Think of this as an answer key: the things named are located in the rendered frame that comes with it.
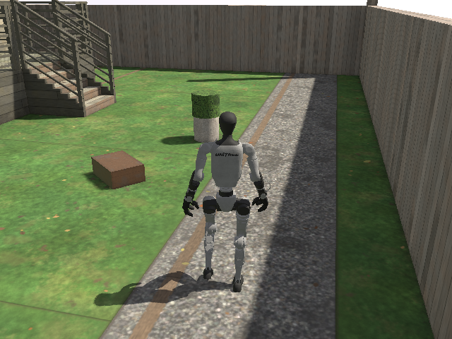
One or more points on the stairs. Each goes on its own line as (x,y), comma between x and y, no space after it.
(94,100)

